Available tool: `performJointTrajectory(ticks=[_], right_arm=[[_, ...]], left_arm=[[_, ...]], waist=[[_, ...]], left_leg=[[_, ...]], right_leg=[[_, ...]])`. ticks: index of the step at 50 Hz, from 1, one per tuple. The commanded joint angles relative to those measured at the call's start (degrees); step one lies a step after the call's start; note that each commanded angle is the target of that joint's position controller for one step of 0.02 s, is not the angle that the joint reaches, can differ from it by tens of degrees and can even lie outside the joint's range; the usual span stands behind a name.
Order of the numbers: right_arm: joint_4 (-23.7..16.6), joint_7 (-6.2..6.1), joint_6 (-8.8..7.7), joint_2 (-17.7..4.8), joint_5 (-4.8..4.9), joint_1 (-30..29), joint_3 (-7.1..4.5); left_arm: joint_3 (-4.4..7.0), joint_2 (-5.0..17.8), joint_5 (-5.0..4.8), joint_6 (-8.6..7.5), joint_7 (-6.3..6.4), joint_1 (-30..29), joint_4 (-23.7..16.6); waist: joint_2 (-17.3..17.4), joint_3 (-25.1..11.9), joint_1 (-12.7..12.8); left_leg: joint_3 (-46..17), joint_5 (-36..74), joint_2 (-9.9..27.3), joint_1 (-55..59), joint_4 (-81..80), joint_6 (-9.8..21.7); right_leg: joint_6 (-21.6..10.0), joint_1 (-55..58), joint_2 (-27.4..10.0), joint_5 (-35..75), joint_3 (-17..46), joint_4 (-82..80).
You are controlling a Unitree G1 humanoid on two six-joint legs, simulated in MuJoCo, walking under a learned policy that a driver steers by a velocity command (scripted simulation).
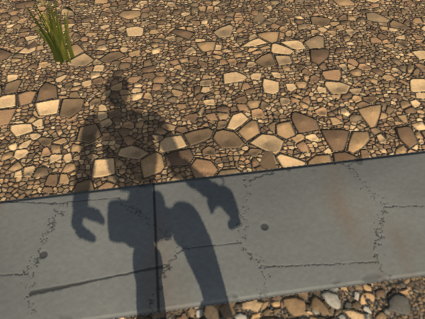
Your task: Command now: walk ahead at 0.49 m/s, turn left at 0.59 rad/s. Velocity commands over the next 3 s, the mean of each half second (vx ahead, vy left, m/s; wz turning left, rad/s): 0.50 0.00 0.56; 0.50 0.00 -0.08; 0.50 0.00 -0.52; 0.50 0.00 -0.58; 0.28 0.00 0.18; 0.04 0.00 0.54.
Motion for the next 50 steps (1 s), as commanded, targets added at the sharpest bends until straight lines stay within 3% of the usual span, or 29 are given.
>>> performJointTrajectory(ticks=[1, 6, 10, 12, 14, 15, 16, 17, 18, 19, 20, 21, 23, 25, 28, 31, 35, 37, 38, 40, 41, 42, 43, 44, 45, 46, 47, 48, 50], right_arm=[[-4.13, 0.93, 0.1, -0.04, -0.03, -1.02, 0.49], [-7.38, 2.02, -0.49, 1.4, 0.45, -11.55, 1.75], [-9.52, 2.3, -0.47, 0.87, 0.1, -16.85, 1.9], [-9.4, 1.79, -0.41, 0.18, -0.26, -15.46, 1.53], [-6.47, 1.02, -0.97, -1.89, -0.58, -5.17, 0.35], [-3.04, 0.17, -1.37, -4.58, -1.16, 5.18, -1.0], [-2.83, -0.86, -1.34, -10.98, -1.3, 9.53, -2.74], [-4.1, -1.41, -0.78, -13.55, 0.8, 10.56, -3.36], [-2.63, -2.03, -0.27, -11.98, 1.18, 10.5, -3.09], [-1.94, -2.44, -0.48, -9.48, 1.74, 7.63, -2.51], [-2.03, -2.49, -0.9, -6.79, 1.68, 4.58, -1.73], [-2.22, -2.5, -1.38, -5.09, 1.93, 2.24, -1.07], [-2.04, -2.12, -2.71, -3.43, 2.19, 1.86, -0.29], [-0.44, -1.91, -3.44, -4.3, 2.34, 4.07, -0.4], [1.6, -1.86, -3.72, -4.62, 2.37, 8.04, -0.3], [3.06, -1.98, -3.99, -4.75, 2.4, 11.11, -0.12], [4.87, -2.42, -4.34, -4.77, 1.58, 13.8, 0.3], [5.96, -2.91, -4.39, -4.88, 1.06, 14.4, 0.46], [6.34, -3.22, -4.38, -5.15, 0.87, 13.98, 0.47], [6.6, -3.76, -4.45, -6.2, 0.53, 11.9, 0.43], [6.87, -3.9, -4.31, -6.91, 0.19, 11.42, 0.33], [6.9, -3.94, -3.94, -7.41, 0.2, 10.74, 0.27], [5.76, -4.08, -4.13, -6.79, 0.5, 10.66, 0.72], [3.83, -3.19, -4.46, -1.9, 2.46, 16.19, 1.7], [3.84, -2.96, -4.93, -4.87, 0.51, 13.35, 1.15], [2.06, -2.58, -5.35, -5.36, 0.61, 7.93, 1.15], [1.26, -2.34, -5.87, -5.31, 0.69, 4.97, 1.43], [0.84, -2.24, -5.51, -4.54, 0.46, 3.84, 1.52], [0.59, -2.05, -3.49, -3.1, -0.49, 5.19, 2.0]], left_arm=[[0.66, 4.42, -0.11, -1.39, -0.24, 1.1, -1.99], [0.68, 5.71, -0.15, -0.97, -0.02, 4.15, -0.28], [1.03, 7.77, -0.02, 0.28, 0.87, 8.09, 1.74], [1.24, 9.27, 0.07, 1.23, 1.33, 8.94, 2.69], [1.48, 11.01, 0.0, 2.33, 1.64, 8.98, 3.02], [1.31, 10.83, 0.04, 2.56, 1.62, 8.3, 2.14], [-0.08, 5.21, -0.77, 2.24, 0.71, 9.71, -1.73], [0.54, 7.18, -0.42, 1.65, 0.06, 5.17, -5.13], [0.82, 8.44, -0.24, 1.27, -0.15, -2.39, -6.79], [0.11, 7.04, -0.74, 0.58, -0.2, -2.59, -6.9], [0.02, 6.55, -0.41, 0.68, -0.14, -0.97, -5.54], [-0.04, 6.16, 0.64, 1.69, -0.2, 0.84, -4.91], [-0.16, 5.19, 1.75, 3.71, -0.77, 3.32, -3.78], [-0.26, 4.34, 1.61, 4.39, -1.34, 1.49, -4.14], [-0.3, 4.36, 1.34, 4.49, -1.51, -6.01, -6.13], [-0.49, 4.24, 0.99, 4.24, -1.66, -11.75, -7.59], [-0.89, 4.07, 0.33, 3.83, -2.06, -17.93, -9.24], [-0.91, 4.24, 0.22, 3.66, -2.35, -19.27, -9.93], [-0.84, 4.38, 0.21, 3.54, -2.46, -18.8, -9.93], [-0.42, 4.95, 0.11, 3.37, -2.09, -14.16, -8.52], [0.14, 5.93, 0.11, 3.19, -1.67, -8.92, -6.84], [0.77, 6.69, 0.39, 2.76, -1.27, -0.37, -3.92], [1.8, 9.7, 1.43, 2.39, -0.69, 8.77, -1.73], [3.96, 17.32, 2.0, 2.43, -0.42, 12.38, -1.55], [3.35, 13.95, -0.81, 3.02, -1.23, 8.31, -1.18], [2.94, 12.27, -1.27, 3.25, -1.32, 2.88, -2.21], [2.29, 9.35, -0.95, 3.29, -1.44, 0.31, -2.65], [1.92, 8.22, -0.89, 3.16, -1.3, -0.49, -2.47], [1.48, 7.32, -1.15, 2.57, -1.06, -0.59, -1.77]], waist=[[-6.65, 0.67, -1.28], [-7.04, 2.49, 0.93], [-7.14, 3.91, 2.49], [-8.2, 2.15, 1.38], [-8.49, -4.41, -3.18], [-5.69, -10.38, -7.76], [5.55, -17.88, -7.26], [7.85, -21.85, -7.6], [0.99, -14.04, -8.51], [-0.68, -7.64, -5.84], [-3.66, -4.6, -2.71], [-3.7, -3.27, -0.17], [-2.31, -4.18, 1.44], [-1.74, -2.8, 1.37], [-1.03, 0.59, -0.93], [-0.15, 1.35, -2.97], [0.15, 3.33, -5.01], [0.19, 4.53, -4.88], [0.12, 4.7, -4.26], [0.65, 2.34, -1.7], [0.83, -0.79, 0.56], [-0.33, -5.3, 4.4], [-2.79, -10.95, 7.89], [-17.07, -17.35, 5.02], [-12.12, -16.93, 3.67], [-8.5, -7.76, 1.96], [-3.41, -3.7, 1.29], [-2.12, -1.03, -0.18], [-3.86, -0.92, -2.49]], left_leg=[[-1.6, 5.83, 2.83, -7.0, -2.11, -0.63], [4.13, 15.03, 2.25, -3.35, -18.68, -0.21], [8.03, 8.73, 0.8, -1.44, -26.89, 1.85], [10.35, 2.43, -2.55, 3.36, -29.44, 3.86], [11.13, -0.81, -7.29, 16.38, -33.21, 6.7], [7.01, -0.49, -6.27, 31.2, -35.79, 8.95], [-18.02, -9.62, 11.04, 51.03, -37.22, 14.86], [-43.13, -3.74, 19.8, 56.13, -46.65, 20.19], [-32.88, 3.43, 16.64, 52.87, -47.22, 17.85], [-25.32, 11.54, 15.07, 44.21, -47.57, 16.03], [-19.76, 17.81, 12.01, 37.08, -48.39, 13.3], [-15.89, 21.77, 9.47, 31.72, -49.23, 11.97], [-12.28, 26.27, 7.25, 27.39, -50.88, 11.64], [-10.05, 25.88, 6.06, 25.41, -53.24, 11.25], [-9.01, 24.55, 5.43, 26.97, -55.48, 9.77], [-8.36, 25.28, 5.62, 31.2, -55.41, 8.48], [-5.54, 26.82, 7.4, 36.81, -55.99, 7.62], [-4.33, 28.7, 9.07, 39.31, -55.85, 7.14], [-3.39, 31.7, 9.75, 40.33, -54.99, 6.71], [-0.37, 48.37, 9.79, 41.27, -48.82, 5.15], [0.98, 56.4, 9.33, 41.99, -41.46, 4.33], [3.23, 57.93, 7.65, 40.22, -29.91, 3.32], [4.77, 43.93, 6.01, 29.52, -14.68, 2.26], [7.13, 6.2, -5.5, 6.99, 10.2, -1.32], [-1.27, -12.34, -6.45, -1.56, 15.15, -0.52], [-2.68, -7.27, -2.43, -4.77, 14.19, -0.32], [-2.01, -3.42, -0.04, -3.56, 10.28, -0.55], [-1.83, -2.77, 1.44, -1.54, 6.61, -1.07], [-1.06, -2.59, 2.64, 3.15, 1.6, -2.95]], right_leg=[[-6.77, 2.76, -16.87, 11.41, 10.22, -12.23], [-4.61, 3.93, -14.91, 17.27, 1.07, -11.32], [-3.96, 11.31, -17.02, 23.28, -1.5, -8.47], [-3.24, 14.7, -17.55, 40.03, -3.83, -1.45], [-2.57, 14.05, -17.39, 50.51, -5.97, 15.4], [-0.98, 5.46, -16.23, 41.28, -6.73, 29.74], [2.03, -17.09, -11.24, 5.38, -6.58, 49.87], [4.02, -30.77, -1.6, -20.9, 2.97, 62.34], [3.4, -37.08, -5.16, -14.17, 8.86, 61.78], [3.08, -35.18, -7.39, -8.88, 8.77, 56.72], [3.03, -30.7, -9.09, -7.34, 8.86, 51.26], [3.48, -26.53, -9.73, -7.54, 9.09, 48.45], [4.2, -21.88, -9.51, -6.96, 8.28, 45.95], [4.64, -22.63, -9.37, -2.96, 7.51, 42.2], [4.93, -27.42, -9.63, 4.53, 7.1, 34.44], [4.36, -29.44, -8.75, 10.27, 6.94, 27.11], [1.96, -29.65, -7.02, 12.25, 5.33, 19.42], [0.15, -28.53, -5.9, 10.08, 5.19, 16.5], [-0.91, -27.04, -5.03, 8.1, 4.96, 15.26], [-3.31, -18.94, -1.32, 3.12, 3.3, 13.39], [-4.48, -13.05, 1.01, 0.89, 2.49, 12.64], [-5.83, -3.49, 2.99, 2.1, 1.74, 8.92], [-8.79, 10.89, -4.17, -0.18, 10.89, 8.38], [-19.01, 27.49, -20.74, -2.63, 42.37, 4.48], [-19.23, 26.84, -21.19, -2.83, 53.62, -3.51], [-17.55, 18.44, -19.83, -4.21, 43.76, -3.87], [-15.85, 11.2, -17.8, 0.72, 37.67, -5.29], [-14.19, 5.86, -15.17, 5.84, 33.35, -6.18], [-12.49, -0.1, -11.49, 12.45, 27.61, -7.72]])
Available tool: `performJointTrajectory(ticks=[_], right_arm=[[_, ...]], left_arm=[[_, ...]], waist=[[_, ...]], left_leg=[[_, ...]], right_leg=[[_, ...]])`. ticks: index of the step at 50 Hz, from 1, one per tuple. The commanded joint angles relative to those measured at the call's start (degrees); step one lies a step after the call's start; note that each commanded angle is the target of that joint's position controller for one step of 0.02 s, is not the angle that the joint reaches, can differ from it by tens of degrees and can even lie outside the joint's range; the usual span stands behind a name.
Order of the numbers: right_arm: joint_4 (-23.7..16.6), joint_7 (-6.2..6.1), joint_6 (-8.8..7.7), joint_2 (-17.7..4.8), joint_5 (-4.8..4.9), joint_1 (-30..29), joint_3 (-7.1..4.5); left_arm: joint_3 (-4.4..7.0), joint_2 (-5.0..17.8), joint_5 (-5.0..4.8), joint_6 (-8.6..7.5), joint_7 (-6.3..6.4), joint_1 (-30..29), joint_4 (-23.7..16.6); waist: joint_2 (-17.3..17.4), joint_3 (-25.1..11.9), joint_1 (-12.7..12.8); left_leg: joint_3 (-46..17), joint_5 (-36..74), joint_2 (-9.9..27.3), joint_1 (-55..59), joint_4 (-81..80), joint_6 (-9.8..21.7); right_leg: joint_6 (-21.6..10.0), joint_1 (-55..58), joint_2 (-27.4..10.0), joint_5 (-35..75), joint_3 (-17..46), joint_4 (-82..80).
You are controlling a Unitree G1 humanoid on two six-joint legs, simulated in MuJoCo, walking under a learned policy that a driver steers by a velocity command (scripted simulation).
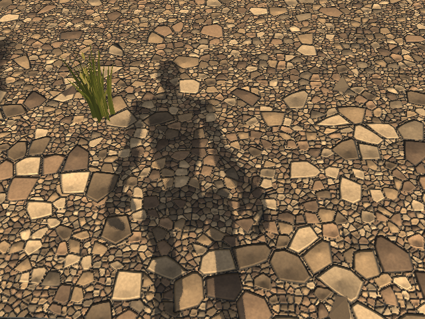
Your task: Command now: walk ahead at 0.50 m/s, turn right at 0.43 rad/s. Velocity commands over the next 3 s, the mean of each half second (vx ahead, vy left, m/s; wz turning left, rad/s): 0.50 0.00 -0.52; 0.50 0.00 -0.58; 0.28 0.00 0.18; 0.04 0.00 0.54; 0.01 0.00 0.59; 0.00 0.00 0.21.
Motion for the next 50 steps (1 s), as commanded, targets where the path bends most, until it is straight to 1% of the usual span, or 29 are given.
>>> performJointTrajectory(ticks=[1, 3, 5, 8, 13, 14, 16, 17, 18, 19, 20, 21, 22, 23, 24, 25, 27, 30, 33, 37, 41, 43, 44, 45, 46, 47, 48, 49, 50], right_arm=[[-3.78, 0.26, 1.21, -4.72, -0.84, 2.64, -0.84], [-5.08, 0.35, 1.95, -4.23, -0.75, -0.27, -0.62], [-7.24, 0.41, 2.09, -4.31, -0.64, -6.2, -0.54], [-9.2, 0.72, 1.99, -3.88, -0.26, -12.59, -0.21], [-12.21, 0.97, 1.28, -3.98, 0.4, -20.69, 0.41], [-12.73, 0.96, 1.02, -4.28, 0.55, -21.39, 0.44], [-12.49, 0.78, 0.49, -5.62, 0.76, -18.62, 0.12], [-11.34, 0.46, 0.2, -6.61, 0.89, -14.55, -0.27], [-9.33, -0.12, -0.28, -7.97, 0.88, -7.94, -0.92], [-7.97, -0.99, -1.08, -10.65, 0.12, -0.26, -1.84], [-8.27, -2.11, -1.02, -15.35, -1.27, 7.4, -3.03], [-8.21, -1.92, 0.07, -16.96, -0.59, 5.14, -3.75], [-8.84, -1.56, 0.66, -11.55, -0.1, 1.53, -3.06], [-9.17, -1.3, 0.65, -6.97, 0.33, -0.96, -2.0], [-8.74, -1.14, 0.53, -5.4, 0.19, -2.32, -1.52], [-7.85, -1.25, 0.11, -5.25, 0.33, -1.78, -1.41], [-6.57, -0.89, -0.94, -5.72, 0.85, -0.26, -1.62], [-5.29, -0.47, -1.86, -6.21, 1.45, 1.2, -2.09], [-3.86, -0.38, -1.66, -6.37, 1.3, 2.99, -2.29], [-2.46, -0.39, -1.42, -7.25, 1.3, 4.74, -2.61], [-0.52, -1.02, -0.4, -9.06, 1.15, 8.16, -3.15], [0.26, -1.43, 0.44, -10.58, 0.97, 8.79, -3.41], [0.56, -1.59, 0.95, -11.56, 0.92, 9.04, -3.59], [0.44, -1.69, 1.48, -12.06, 1.16, 8.71, -3.6], [-0.79, -1.67, 1.6, -11.41, 1.01, 8.29, -3.31], [-5.11, -0.46, 1.23, -4.28, 1.31, 10.31, -1.65], [-7.19, -0.25, 0.78, -8.61, 0.79, 4.21, -2.64], [-7.93, -0.04, 0.46, -8.33, 1.35, 0.48, -2.45], [-6.85, -0.06, -0.1, -6.83, 1.85, 1.52, -1.69]], left_arm=[[1.46, 6.31, -0.51, -1.48, 0.25, 3.1, -1.9], [1.88, 7.74, -0.61, -1.73, 0.42, 4.47, -1.49], [1.97, 7.93, -0.77, -1.57, 0.61, 6.75, -0.99], [2.15, 7.97, -0.88, -1.24, 0.84, 10.25, -0.37], [2.29, 8.33, 0.13, -0.76, 1.64, 14.36, -0.1], [2.37, 8.62, 0.39, -0.7, 1.84, 14.3, -0.3], [2.63, 9.52, 0.59, -0.69, 2.3, 11.66, -1.28], [2.75, 10.1, 0.62, -0.77, 2.29, 9.43, -1.94], [2.78, 10.52, 0.4, -1.05, 1.94, 8.07, -2.24], [2.43, 9.34, -0.27, -1.59, 1.29, 7.64, -2.65], [1.14, 4.28, -1.8, -2.03, 1.12, 10.02, -4.59], [1.05, 4.81, -1.45, -1.59, 1.28, 14.3, -6.04], [1.42, 7.85, 0.3, -0.54, 1.72, 12.95, -3.76], [1.36, 7.48, 0.89, -0.26, 1.08, 8.5, -3.82], [1.22, 6.13, 0.89, -0.01, 0.54, 6.7, -4.27], [1.27, 5.84, 1.66, 0.58, -0.01, 5.5, -4.82], [1.04, 4.97, 1.89, 1.76, -0.88, 5.9, -4.98], [0.78, 4.35, 1.83, 2.29, -1.65, 0.87, -7.11], [0.32, 3.63, 1.68, 2.3, -2.21, -4.93, -9.37], [-0.79, 2.04, 1.45, 1.86, -3.13, -12.56, -11.94], [-0.93, 2.65, 1.93, 1.8, -3.4, -17.28, -14.12], [-0.57, 3.3, 2.28, 1.8, -2.89, -15.72, -14.06], [-0.12, 4.06, 2.45, 1.64, -2.52, -12.11, -13.16], [0.64, 5.13, 2.74, 1.14, -1.98, -4.49, -10.88], [2.12, 8.35, 3.27, 0.78, -1.05, 6.05, -7.59], [3.83, 15.36, 2.69, 0.92, -0.09, 6.72, -8.07], [4.27, 16.34, 0.72, 1.56, 0.38, 9.02, -9.45], [3.68, 13.99, 0.58, 1.76, 1.07, 7.14, -7.83], [2.49, 9.73, 0.38, 1.35, 1.42, 4.51, -7.16]], waist=[[-2.47, -2.97, -1.47], [-3.06, -2.18, -1.22], [-3.41, -0.49, 0.36], [-4.4, -0.94, 3.05], [-5.26, -1.29, 6.03], [-5.48, -1.33, 6.0], [-6.12, -1.76, 3.73], [-6.39, -2.93, 1.63], [-5.2, -6.03, -1.4], [-1.55, -11.47, -5.03], [6.64, -20.58, -6.46], [16.89, -23.32, -2.54], [6.33, -14.66, -1.34], [0.21, -8.4, -1.76], [0.26, -4.81, -0.69], [3.05, -3.3, -0.09], [5.03, -3.37, 0.78], [3.92, -2.79, 0.84], [3.35, -1.34, 0.06], [3.58, 0.27, -1.65], [3.4, 1.47, -2.93], [4.33, -0.33, -1.77], [4.7, -2.89, -0.07], [3.58, -7.34, 3.4], [-0.32, -13.62, 7.9], [-14.63, -19.44, 4.79], [-10.78, -23.22, 7.97], [-5.79, -15.06, 6.9], [-2.97, -9.37, 4.3]], left_leg=[[-1.58, 1.6, 3.98, -8.29, -2.72, -2.21], [-0.47, 4.55, 4.29, -9.96, -7.17, -3.68], [0.26, 9.56, 4.51, -13.0, -13.59, -4.95], [0.4, 16.56, 3.53, -14.41, -22.03, -5.61], [0.23, 16.9, 0.94, -15.08, -30.63, -5.02], [-0.07, 15.95, 0.46, -14.08, -32.2, -4.59], [-1.11, 13.08, -0.37, -7.44, -36.49, -3.24], [-0.91, 10.71, -1.54, -0.55, -38.51, -2.28], [-0.3, 10.29, -2.67, 8.89, -41.38, -1.05], [-4.83, 8.93, 2.62, 21.6, -43.11, 1.27], [-21.98, -1.88, 18.38, 36.67, -44.77, 4.94], [-44.27, -4.52, 26.32, 39.83, -50.83, 10.58], [-39.57, -8.86, 24.52, 32.44, -50.6, 10.5], [-30.35, -5.99, 21.07, 25.31, -51.81, 9.27], [-22.81, 0.44, 18.13, 20.06, -53.94, 7.55], [-17.66, 5.6, 16.18, 17.32, -55.01, 6.62], [-11.64, 14.37, 14.75, 15.14, -56.2, 6.44], [-5.59, 19.54, 14.86, 16.41, -58.53, 7.14], [0.32, 23.06, 13.85, 17.66, -59.39, 6.85], [6.7, 24.18, 12.84, 18.14, -59.13, 5.33], [9.6, 30.45, 15.0, 24.34, -55.98, 4.19], [12.07, 47.11, 15.37, 27.14, -48.69, 3.3], [13.14, 55.22, 15.37, 27.9, -41.55, 3.04], [14.54, 56.31, 14.68, 25.47, -30.46, 2.37], [14.96, 43.56, 13.42, 15.0, -14.94, 0.63], [14.59, -3.89, 5.27, -9.97, 4.95, -2.64], [2.7, -13.23, -0.59, -18.89, 14.25, -3.59], [-0.12, -6.42, 3.63, -23.15, 13.3, -2.66], [0.44, -1.92, 5.72, -19.82, 7.74, -2.19]], right_leg=[[-9.35, 6.0, -15.13, 13.92, 19.77, -14.76], [-9.29, 4.3, -13.61, 13.69, 17.95, -16.08], [-8.24, 4.68, -12.44, 13.54, 17.71, -16.9], [-5.68, 8.43, -11.19, 16.16, 17.89, -15.09], [-5.32, 15.79, -12.21, 23.19, 21.36, -10.08], [-5.21, 16.65, -12.76, 24.33, 22.43, -8.96], [-3.83, 15.77, -13.46, 25.76, 24.25, -6.52], [-2.71, 13.71, -12.93, 28.89, 24.33, -3.78], [-1.5, 11.86, -10.84, 32.15, 23.46, 2.76], [-0.06, 6.73, -7.36, 27.03, 20.59, 14.22], [1.62, -4.09, -2.8, 5.15, 14.0, 30.73], [1.96, -16.39, 2.0, -22.86, 8.68, 40.8], [1.83, -20.55, -3.59, -18.27, 8.73, 45.41], [2.21, -19.95, -5.28, -13.38, 8.2, 44.33], [2.68, -18.7, -6.95, -10.93, 7.68, 41.71], [3.18, -17.87, -8.24, -10.09, 7.25, 39.92], [3.8, -16.37, -8.63, -8.51, 6.11, 39.75], [4.61, -20.89, -9.72, -3.85, 5.78, 38.29], [5.31, -24.09, -10.14, 1.99, 4.51, 32.59], [4.37, -20.3, -10.05, 9.2, 0.69, 19.12], [1.67, -17.89, -8.65, 3.35, -3.29, 11.33], [-0.53, -12.93, -5.41, -2.96, -5.66, 9.02], [-1.9, -8.21, -3.08, -5.69, -6.4, 7.86], [-3.56, 1.28, -0.64, -5.13, -6.45, 4.38], [-6.08, 16.88, -3.98, -6.59, 0.4, 2.0], [-12.72, 35.36, -22.32, -11.92, 29.05, -0.85], [-16.6, 37.55, -27.12, -6.62, 47.45, -9.19], [-14.67, 33.11, -25.75, 0.99, 34.88, -9.14], [-12.37, 24.19, -23.78, 9.29, 27.49, -9.57]])
Over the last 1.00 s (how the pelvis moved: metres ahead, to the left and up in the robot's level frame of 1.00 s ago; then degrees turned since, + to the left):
0.57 0.10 -0.01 10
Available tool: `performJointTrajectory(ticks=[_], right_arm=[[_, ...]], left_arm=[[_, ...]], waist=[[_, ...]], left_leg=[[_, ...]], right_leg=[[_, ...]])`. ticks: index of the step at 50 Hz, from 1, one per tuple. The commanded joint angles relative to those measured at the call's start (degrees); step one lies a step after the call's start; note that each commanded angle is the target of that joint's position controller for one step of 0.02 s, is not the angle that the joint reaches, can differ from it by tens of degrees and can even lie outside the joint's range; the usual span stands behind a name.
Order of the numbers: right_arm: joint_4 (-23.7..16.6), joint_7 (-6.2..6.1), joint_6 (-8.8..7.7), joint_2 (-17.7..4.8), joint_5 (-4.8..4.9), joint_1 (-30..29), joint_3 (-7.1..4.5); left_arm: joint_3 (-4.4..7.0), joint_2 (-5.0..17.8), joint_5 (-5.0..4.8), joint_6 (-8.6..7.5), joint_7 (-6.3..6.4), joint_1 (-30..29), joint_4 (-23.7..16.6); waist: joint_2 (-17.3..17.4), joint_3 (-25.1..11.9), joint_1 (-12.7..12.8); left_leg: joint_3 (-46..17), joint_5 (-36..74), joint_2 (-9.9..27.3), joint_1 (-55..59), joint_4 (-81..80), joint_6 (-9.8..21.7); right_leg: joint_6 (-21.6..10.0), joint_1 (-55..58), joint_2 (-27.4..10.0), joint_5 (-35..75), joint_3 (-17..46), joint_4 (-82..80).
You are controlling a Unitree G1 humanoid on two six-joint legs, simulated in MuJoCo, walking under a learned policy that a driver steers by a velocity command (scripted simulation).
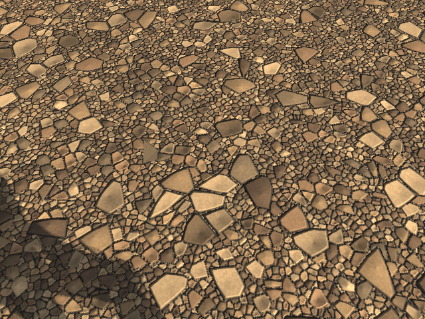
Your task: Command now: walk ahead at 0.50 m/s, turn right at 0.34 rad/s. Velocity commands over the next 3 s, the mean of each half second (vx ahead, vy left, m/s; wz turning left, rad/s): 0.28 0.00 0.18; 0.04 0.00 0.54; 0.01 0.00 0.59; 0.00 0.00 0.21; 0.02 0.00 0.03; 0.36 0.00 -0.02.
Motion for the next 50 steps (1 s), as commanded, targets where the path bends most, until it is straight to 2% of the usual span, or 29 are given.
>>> performJointTrajectory(ticks=[1, 2, 3, 5, 7, 11, 15, 17, 19, 20, 21, 22, 23, 24, 25, 26, 27, 28, 30, 35, 38, 42, 44, 45, 46, 47, 48, 49, 50], right_arm=[[-5.62, 0.3, -1.77, -5.79, 0.25, -1.88, -0.75], [-4.27, 0.46, -0.61, -5.27, -0.67, 0.53, -0.65], [-3.28, 0.73, 0.54, -4.73, -1.08, 3.12, -0.49], [-2.56, 1.25, 1.55, -4.52, -0.81, 2.74, -0.8], [-2.53, 1.41, 1.72, -4.07, -0.38, 0.13, -1.0], [-3.27, 1.45, 1.6, -2.39, 0.1, -4.66, -0.64], [-4.83, 1.69, 1.47, -1.58, -0.56, -9.85, -0.1], [-4.9, 1.71, 1.38, -2.3, -1.02, -8.5, -0.36], [-3.9, 1.43, 1.12, -3.61, -1.18, -3.81, -0.99], [-2.78, 1.19, 0.59, -4.35, -1.3, 0.64, -1.47], [-1.95, 0.81, -0.11, -6.64, -1.69, 5.71, -2.31], [-2.55, 0.25, -0.15, -14.05, -1.22, 6.29, -4.23], [-2.58, 0.08, 0.73, -14.53, 1.59, 7.09, -4.72], [-4.24, -0.05, 1.54, -12.37, 2.4, 2.98, -4.54], [-5.16, -0.32, 2.37, -8.83, 1.86, -1.63, -3.58], [-5.37, -0.44, 3.05, -6.51, 1.29, -4.2, -2.82], [-5.54, -0.6, 3.37, -6.02, 1.24, -5.23, -2.71], [-5.52, -0.49, 3.5, -6.3, 0.79, -5.57, -2.79], [-5.5, -0.13, 3.29, -7.9, 0.39, -5.32, -3.36], [-6.17, -0.09, 4.32, -9.67, 0.01, -5.16, -4.35], [-6.55, -0.01, 4.97, -9.96, -0.27, -5.45, -4.73], [-6.95, 0.35, 5.37, -9.95, -0.58, -6.67, -5.05], [-7.12, 0.56, 5.62, -9.78, -0.28, -8.15, -5.11], [-7.29, 0.49, 5.74, -9.56, 0.28, -9.39, -5.05], [-7.7, 0.27, 5.61, -7.96, 0.9, -9.35, -4.61], [-8.88, 0.1, 5.33, -4.25, 1.82, -7.44, -3.79], [-8.17, -0.4, 4.94, -7.61, -0.02, -7.6, -4.66], [-7.69, -0.24, 4.85, -10.3, -1.1, -8.15, -5.42], [-6.61, 0.16, 5.06, -9.63, -0.98, -6.36, -5.49]], left_arm=[[2.32, 6.8, -0.79, -0.65, 1.72, 11.45, 1.4], [1.49, 4.82, -1.08, -1.22, 1.62, 9.06, 1.55], [1.23, 4.79, -0.97, -2.08, 1.36, 9.29, 1.81], [1.23, 5.11, -1.13, -3.39, 1.03, 10.76, 3.66], [1.14, 5.46, -0.77, -3.91, 1.12, 11.79, 4.97], [0.37, 4.52, -0.94, -3.92, 1.75, 11.45, 6.25], [0.14, 4.56, -1.28, -3.34, 3.21, 13.54, 8.04], [0.45, 5.57, -1.21, -2.74, 3.92, 13.82, 8.71], [1.01, 6.85, -1.19, -2.11, 4.53, 12.71, 8.7], [1.2, 7.29, -1.17, -1.78, 4.62, 11.74, 8.43], [1.45, 8.03, -1.5, -1.73, 4.55, 10.35, 7.55], [0.36, 3.12, -1.33, -1.92, 4.11, 14.04, 4.86], [0.14, 2.89, -1.16, -1.0, 3.67, 15.91, 4.74], [0.06, 4.04, -0.21, -0.44, 3.51, 14.34, 5.21], [0.29, 4.74, -0.27, -0.27, 3.41, 10.6, 4.64], [0.5, 5.02, -0.17, 0.02, 3.47, 8.37, 4.13], [0.49, 4.81, 0.23, 0.9, 3.45, 8.3, 3.66], [0.31, 4.08, 0.47, 1.87, 3.42, 9.61, 4.12], [0.02, 2.98, 0.05, 2.75, 3.41, 10.86, 4.19], [0.22, 3.82, -0.38, 3.46, 3.87, 5.94, 2.35], [0.26, 4.02, -0.7, 3.19, 4.02, 3.91, 1.42], [0.1, 4.13, -1.54, 2.08, 4.39, 5.14, 1.06], [0.07, 4.15, -2.0, 1.4, 4.68, 8.72, 1.61], [0.13, 4.17, -1.9, 0.99, 4.97, 11.57, 2.26], [0.72, 6.51, -1.34, 0.58, 5.47, 12.82, 2.46], [2.03, 12.86, -0.19, 0.66, 5.76, 10.8, 0.81], [2.42, 14.4, 0.49, 0.94, 5.34, 4.82, -0.77], [1.46, 10.29, 0.4, 0.93, 5.04, 4.86, -0.96], [0.6, 7.24, -0.1, 0.8, 4.79, 2.6, -1.19]], waist=[[-0.08, -6.57, 4.1], [0.21, -5.67, 1.76], [-2.94, -6.26, 0.97], [-2.23, -4.15, 0.52], [-1.47, -1.98, 0.86], [-4.29, -1.48, 1.87], [-4.92, -1.94, 4.33], [-5.47, -2.68, 3.88], [-5.98, -4.38, 2.1], [-4.94, -6.31, -0.05], [-1.57, -9.23, -3.46], [11.15, -14.25, -0.19], [12.24, -22.52, -0.12], [3.85, -18.24, 0.32], [0.48, -10.78, 1.06], [-1.98, -6.01, 2.45], [-0.63, -4.79, 3.32], [0.77, -5.57, 3.76], [2.04, -7.32, 4.01], [5.61, -7.5, 1.6], [6.46, -6.46, 0.7], [7.33, -6.69, 0.86], [7.79, -6.77, 2.53], [7.23, -6.56, 4.38], [3.65, -5.89, 4.65], [-9.44, -6.54, 2.71], [-11.89, -2.19, 2.22], [-6.52, -2.45, 1.48], [-4.61, -2.38, -0.39]], left_leg=[[-5.36, 5.58, 2.92, -23.33, 4.28, 1.15], [-5.59, 6.38, 3.6, -18.61, 1.55, 1.13], [-5.21, 6.25, 3.26, -14.9, 0.88, 0.98], [-5.0, 8.15, 2.48, -15.26, -1.21, 0.93], [-5.18, 11.97, 1.4, -17.4, -4.7, 0.91], [-4.68, 20.43, -1.56, -16.71, -16.16, 1.47], [-0.77, 24.04, -3.3, -14.78, -26.46, 2.57], [0.37, 19.24, -5.05, -12.8, -28.84, 3.88], [1.24, 14.12, -7.54, -8.33, -31.8, 6.03], [0.52, 16.18, -8.35, -3.49, -36.37, 7.41], [-4.7, 32.39, -4.78, 5.06, -42.12, 10.01], [-22.95, 71.64, 11.29, 19.31, -36.16, 17.66], [-36.66, 76.68, 17.86, 25.01, -39.82, 27.08], [-32.3, 63.09, 16.4, 19.05, -42.4, 26.04], [-28.98, 50.87, 13.12, 11.44, -45.2, 23.61], [-25.93, 43.68, 9.77, 5.73, -47.58, 20.45], [-23.57, 39.28, 7.0, 2.1, -48.85, 18.42], [-22.02, 37.41, 5.14, 0.19, -49.27, 17.19], [-21.15, 35.19, 3.37, -0.47, -49.3, 15.91], [-26.14, 12.13, 2.07, -0.17, -51.87, 14.02], [-29.69, 5.74, 1.94, -0.24, -52.31, 13.31], [-33.46, 9.77, 1.76, -0.1, -50.75, 12.41], [-35.02, 12.52, 0.97, -1.43, -49.63, 10.78], [-34.47, 10.7, -0.57, -3.83, -48.45, 8.7], [-31.85, 3.6, -4.09, -8.03, -45.22, 5.35], [-21.57, -5.13, -11.94, -15.74, -32.28, 1.61], [-11.73, -6.69, -15.44, -20.02, -19.18, 0.71], [-12.51, -4.59, -11.26, -15.99, -10.7, 0.31], [-12.11, -1.56, -11.04, -14.56, -6.38, 0.27]], right_leg=[[-9.41, 25.1, -18.92, 17.7, 23.89, -19.46], [-7.1, 20.39, -16.33, 19.82, 19.18, -21.42], [-7.66, 17.32, -16.73, 23.76, 17.48, -22.43], [-7.36, 15.83, -15.91, 30.1, 13.35, -24.15], [-5.47, 16.28, -14.91, 39.85, 8.46, -24.23], [-1.15, 18.04, -12.94, 45.57, 0.5, -23.26], [-0.42, 23.5, -13.94, 47.82, -1.94, -19.6], [-0.22, 26.26, -15.2, 52.77, -1.96, -14.65], [0.05, 27.21, -15.79, 58.22, -1.85, -5.89], [0.62, 26.19, -14.99, 54.67, -2.42, 2.22], [2.58, 20.43, -11.9, 41.04, -4.22, 15.48], [5.24, 4.12, -2.55, -6.8, -5.5, 34.84], [6.42, -4.82, 2.59, -23.98, 3.81, 45.73], [6.73, -6.32, -2.09, -20.43, 7.82, 46.43], [7.04, -7.71, -3.66, -17.33, 7.54, 43.22], [7.53, -7.59, -5.12, -15.4, 7.25, 38.31], [8.08, -5.46, -5.78, -13.71, 7.05, 34.14], [8.5, -2.99, -5.09, -12.4, 6.14, 32.32], [9.11, -1.38, -4.48, -11.37, 5.74, 27.89], [9.78, -2.89, -4.53, -9.49, 6.7, 18.33], [9.51, -2.34, -3.86, -9.6, 7.28, 13.88], [7.82, 2.77, -1.76, -11.58, 7.44, 6.16], [6.23, 8.68, -0.41, -10.84, 7.18, -2.37], [5.38, 13.84, -0.29, -7.04, 6.84, -10.56], [4.14, 18.55, -4.89, -6.68, 10.94, -19.08], [-0.72, 22.03, -20.0, -13.9, 27.56, -25.27], [-5.39, 13.86, -27.25, -7.62, 34.02, -26.95], [-6.54, 10.49, -25.74, 1.83, 29.11, -24.15], [-5.02, 9.6, -21.66, 7.92, 22.44, -22.24]])
Over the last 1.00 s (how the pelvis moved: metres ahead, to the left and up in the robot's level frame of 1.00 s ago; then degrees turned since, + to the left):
0.50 -0.12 -0.01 -36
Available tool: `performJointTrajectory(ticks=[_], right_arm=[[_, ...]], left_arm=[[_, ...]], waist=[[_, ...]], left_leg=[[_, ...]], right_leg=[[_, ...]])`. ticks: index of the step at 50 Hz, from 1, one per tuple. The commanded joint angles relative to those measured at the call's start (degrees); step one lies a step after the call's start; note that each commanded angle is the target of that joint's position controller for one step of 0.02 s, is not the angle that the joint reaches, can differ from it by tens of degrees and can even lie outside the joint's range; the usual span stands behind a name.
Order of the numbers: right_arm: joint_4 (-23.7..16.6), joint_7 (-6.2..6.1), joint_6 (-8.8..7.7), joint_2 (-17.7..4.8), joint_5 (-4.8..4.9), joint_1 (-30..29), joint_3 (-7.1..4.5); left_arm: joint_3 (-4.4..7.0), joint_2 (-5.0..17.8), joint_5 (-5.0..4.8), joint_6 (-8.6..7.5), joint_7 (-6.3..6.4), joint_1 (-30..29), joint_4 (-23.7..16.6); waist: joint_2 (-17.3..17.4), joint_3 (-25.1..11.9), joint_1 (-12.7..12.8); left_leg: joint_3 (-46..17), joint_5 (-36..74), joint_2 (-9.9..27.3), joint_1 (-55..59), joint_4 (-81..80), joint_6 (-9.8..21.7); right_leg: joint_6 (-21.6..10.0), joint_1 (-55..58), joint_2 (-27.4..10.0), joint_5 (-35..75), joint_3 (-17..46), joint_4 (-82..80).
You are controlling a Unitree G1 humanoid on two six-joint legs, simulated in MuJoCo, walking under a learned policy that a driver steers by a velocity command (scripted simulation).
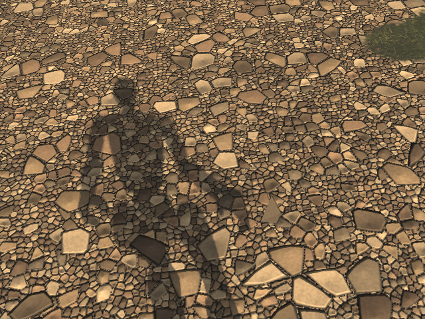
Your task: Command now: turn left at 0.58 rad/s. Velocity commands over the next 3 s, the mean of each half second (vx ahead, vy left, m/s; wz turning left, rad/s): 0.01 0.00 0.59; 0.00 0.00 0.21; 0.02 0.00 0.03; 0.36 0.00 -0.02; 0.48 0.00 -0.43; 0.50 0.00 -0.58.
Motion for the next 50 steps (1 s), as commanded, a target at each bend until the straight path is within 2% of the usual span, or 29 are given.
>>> performJointTrajectory(ticks=[1, 2, 4, 7, 9, 13, 17, 18, 19, 20, 21, 22, 23, 24, 25, 26, 27, 29, 33, 37, 40, 42, 43, 44, 45, 46, 47, 49, 50], right_arm=[[-1.84, 0.34, -0.23, -6.82, -0.76, 3.76, -2.02], [-1.21, 0.88, 0.29, -6.46, -0.61, 4.9, -1.86], [-1.72, 1.54, 0.8, -6.03, -0.05, 3.15, -1.41], [-3.44, 2.0, 1.15, -4.91, 0.27, -1.33, -0.6], [-4.17, 2.26, 1.38, -4.5, 0.44, -2.77, -0.22], [-5.56, 2.6, 1.51, -3.46, 0.99, -4.33, 0.63], [-6.53, 2.4, 1.03, -3.75, 1.42, -3.64, 0.8], [-6.28, 2.23, 0.68, -3.51, 1.11, -2.28, 0.85], [-5.77, 1.75, 0.05, -3.86, 0.47, -0.53, 0.82], [-5.47, 1.08, -0.87, -7.88, -0.54, 1.6, -0.09], [-7.07, 0.81, -1.48, -16.92, 0.31, 1.94, -1.96], [-5.36, 0.69, -1.48, -15.67, 0.98, 8.02, -2.46], [-4.99, 0.38, -1.33, -12.27, 1.03, 5.51, -1.3], [-5.66, -0.02, -1.05, -9.05, 1.01, 0.54, -0.25], [-6.35, -0.48, -0.94, -7.32, 1.08, -3.04, 0.4], [-6.54, -0.77, -1.01, -6.34, 1.14, -3.69, 0.8], [-6.26, -0.71, -1.16, -6.15, 1.13, -2.99, 1.05], [-5.4, -0.56, -1.69, -6.56, 1.04, -1.29, 1.1], [-3.64, -0.79, -1.99, -6.52, 0.39, 0.8, 1.54], [-2.19, -0.83, -2.14, -6.58, -0.21, 0.78, 1.99], [-1.05, -0.97, -2.19, -6.25, -0.26, -0.29, 2.45], [-0.28, -1.35, -2.18, -5.28, 0.55, -2.07, 3.09], [0.03, -1.41, -2.6, -3.45, 0.68, -1.05, 3.81], [0.35, -1.31, -2.96, -1.23, 0.62, 1.44, 4.45], [1.8, -1.41, -2.24, -1.91, 1.13, 2.83, 4.06], [3.24, -1.53, -1.94, -3.21, 0.35, 2.75, 4.07], [4.32, -1.44, -1.93, -3.47, 0.25, 2.0, 3.93], [5.83, -1.23, -2.18, -4.69, 0.43, 1.01, 3.52], [6.55, -1.25, -2.38, -4.11, 0.49, 1.3, 3.71]], left_arm=[[1.48, 6.59, -0.06, -0.97, -0.17, -5.7, -5.46], [1.42, 6.42, -0.05, -0.95, -0.09, -5.93, -5.92], [1.52, 6.42, 0.12, -0.84, -0.29, -3.02, -5.74], [2.32, 7.83, -0.04, -0.83, -0.32, 2.57, -4.23], [2.82, 8.69, 0.04, -0.82, -0.5, 3.82, -3.71], [3.4, 9.79, 0.29, -0.84, -1.47, 2.32, -3.66], [4.07, 11.22, 0.04, -0.48, -2.21, 1.55, -3.04], [4.15, 11.37, -0.42, -0.27, -2.24, 0.79, -2.94], [4.2, 11.16, -0.75, -0.05, -2.26, 0.98, -2.53], [3.8, 9.3, -0.49, 0.22, -2.43, 3.04, -2.54], [2.17, 3.88, 0.14, 0.73, -2.35, 1.32, -6.93], [2.49, 6.67, 0.27, 1.69, -1.41, -2.17, -6.95], [2.68, 7.0, -0.51, 2.09, -1.48, -2.05, -6.38], [2.83, 7.33, -1.0, 1.85, -1.7, -1.36, -5.25], [3.17, 8.17, -0.6, 1.58, -1.88, -0.67, -4.54], [3.34, 8.71, 0.11, 1.59, -2.23, 1.22, -3.35], [3.34, 8.49, 0.19, 1.73, -2.54, 2.37, -2.67], [3.05, 7.32, -0.38, 2.13, -2.87, 2.28, -2.38], [2.58, 6.1, -0.35, 2.86, -2.62, 0.13, -2.19], [2.1, 5.1, -0.69, 2.58, -2.18, -0.93, -1.58], [1.78, 4.59, -1.19, 2.13, -1.52, 0.08, -0.52], [1.21, 3.18, -0.97, 1.33, -1.11, 3.24, 1.18], [1.09, 4.13, -0.25, 0.47, -0.76, 3.67, 1.58], [1.13, 7.11, 0.67, -0.41, -0.5, 4.14, 1.39], [1.37, 9.04, -0.51, -0.48, -1.13, -0.78, 1.54], [0.64, 6.05, -0.64, -0.77, -1.74, -3.32, 1.12], [0.27, 5.18, -0.66, -0.97, -2.02, -3.6, 1.39], [0.27, 5.64, -0.84, -1.0, -1.66, -1.4, 2.94], [0.4, 5.99, -1.06, -1.02, -1.52, -0.45, 3.85]], waist=[[-7.53, -0.73, -3.18], [-9.87, -1.34, -2.95], [-9.93, -1.69, -0.93], [-10.47, -2.09, 2.44], [-11.32, -2.5, 3.29], [-12.52, -2.92, 3.25], [-13.66, -3.84, 2.58], [-12.58, -4.12, 1.2], [-9.7, -4.59, -0.37], [0.54, -5.64, -1.04], [14.97, -3.83, 0.09], [7.83, -6.56, -4.77], [5.63, -3.1, -2.19], [4.08, -0.5, -0.07], [4.89, -0.21, 1.31], [5.77, -1.73, 1.6], [4.75, -3.59, 1.78], [2.93, -4.39, 1.37], [4.24, -2.02, -0.19], [4.16, -0.98, -0.7], [3.79, -1.34, -0.02], [1.76, -1.63, 2.82], [-0.81, -2.95, 2.45], [-7.23, -4.6, 0.75], [-12.04, -1.77, -1.92], [-10.39, -1.73, -1.93], [-9.85, -0.89, -1.16], [-7.93, 0.08, 0.27], [-7.29, -0.16, 0.42]], left_leg=[[2.23, -1.82, 3.34, -3.06, 20.53, -1.43], [3.31, -1.05, 3.45, -4.33, 23.84, -1.98], [5.05, -0.89, 4.52, -6.63, 23.95, -3.33], [6.1, -1.73, 6.01, -9.15, 18.21, -4.67], [7.0, -2.88, 6.88, -7.87, 14.06, -4.72], [10.39, -4.38, 8.15, 0.87, 4.32, -3.06], [13.17, -3.15, 7.53, 8.18, -5.9, -0.54], [13.6, 0.85, 7.14, 11.72, -11.9, 0.33], [12.48, 8.42, 6.88, 17.17, -20.11, 1.24], [0.37, 12.17, 14.11, 25.2, -27.07, 3.08], [-23.02, 37.14, 31.35, 28.32, -26.64, 11.06], [-20.56, 41.85, 32.05, 26.96, -24.29, 17.6], [-15.32, 39.7, 28.51, 24.56, -24.04, 17.44], [-10.31, 35.28, 24.24, 21.55, -25.18, 14.81], [-7.47, 33.69, 20.87, 21.33, -25.48, 12.33], [-5.39, 38.37, 19.22, 21.5, -24.97, 11.89], [-4.37, 40.87, 18.8, 21.89, -24.65, 11.81], [-4.32, 40.41, 19.13, 22.52, -24.91, 11.76], [-6.56, 30.65, 19.79, 22.01, -26.62, 12.06], [-7.75, 26.69, 19.71, 18.69, -26.03, 12.22], [-9.23, 27.96, 19.65, 16.57, -24.39, 11.65], [-8.82, 26.96, 18.07, 13.55, -21.99, 8.86], [-8.62, 22.73, 16.75, 10.48, -21.42, 5.99], [-4.73, 15.02, 13.03, 8.59, -17.33, 3.84], [0.54, 6.07, 7.78, 13.82, -19.81, 3.01], [0.45, 8.07, 8.93, 18.06, -21.52, 2.68], [-0.88, 11.66, 9.15, 18.84, -23.08, 2.74], [-1.76, 16.89, 10.36, 18.52, -23.65, 2.59], [-2.02, 17.97, 10.83, 17.91, -23.91, 2.49]], right_leg=[[-8.3, 0.16, -15.68, 12.78, 11.51, -12.1], [-7.9, 2.29, -14.12, 16.83, 8.23, -11.02], [-8.34, 6.71, -13.59, 23.88, 4.95, -9.14], [-9.52, 14.34, -15.57, 28.79, 4.38, -7.36], [-9.98, 16.0, -16.84, 29.84, 3.72, -6.7], [-9.63, 11.92, -17.78, 29.72, 0.18, -5.35], [-8.25, 9.59, -18.89, 29.3, -1.54, -1.72], [-6.77, 7.93, -18.47, 26.84, -2.93, 0.92], [-3.87, 4.33, -17.51, 21.09, -5.1, 5.24], [0.04, -4.63, -14.0, 7.86, -9.16, 16.45], [4.29, -21.45, -3.16, -23.76, -11.05, 27.08], [4.08, -20.37, -3.42, -25.12, -2.13, 35.07], [3.86, -21.24, -4.36, -20.92, -0.6, 37.75], [3.62, -20.34, -5.25, -15.32, 0.19, 36.09], [3.68, -19.57, -5.41, -11.6, -0.02, 34.16], [4.04, -17.48, -4.69, -9.41, -0.99, 34.77], [4.3, -15.86, -4.03, -8.48, -1.31, 35.26], [4.49, -14.81, -3.71, -7.83, -1.4, 33.27], [4.12, -13.86, -3.59, -8.22, -1.03, 25.17], [2.83, -7.77, -2.53, -9.65, -1.27, 16.66], [1.76, -1.62, -1.44, -9.37, -1.58, 9.03], [0.8, 7.09, -1.61, 1.01, -1.6, -5.61], [0.36, 13.11, -5.74, 6.98, 3.19, -9.92], [-1.21, 16.5, -14.77, 13.18, 12.25, -12.28], [-5.76, 6.08, -17.16, 18.96, 13.4, -10.05], [-5.37, 4.01, -15.07, 15.16, 11.39, -10.14], [-3.29, 3.51, -11.95, 10.52, 8.99, -10.11], [-1.38, 4.72, -8.66, 7.97, 6.46, -9.75], [-1.27, 6.04, -8.15, 8.52, 5.89, -9.25]])
Over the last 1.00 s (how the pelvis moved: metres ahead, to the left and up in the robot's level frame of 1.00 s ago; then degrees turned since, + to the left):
0.25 -0.02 0.02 27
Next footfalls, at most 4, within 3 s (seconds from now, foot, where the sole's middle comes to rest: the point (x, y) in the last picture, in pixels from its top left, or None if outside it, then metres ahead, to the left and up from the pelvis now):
0.40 left None -0.01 0.11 -0.78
0.86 right None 0.07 -0.07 -0.78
1.72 left None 0.05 0.16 -0.78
2.20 right None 0.42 0.15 -0.78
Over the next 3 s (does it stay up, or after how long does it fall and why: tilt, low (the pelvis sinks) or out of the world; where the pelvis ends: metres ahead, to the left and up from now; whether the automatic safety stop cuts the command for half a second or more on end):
stays up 0.69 0.25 0.01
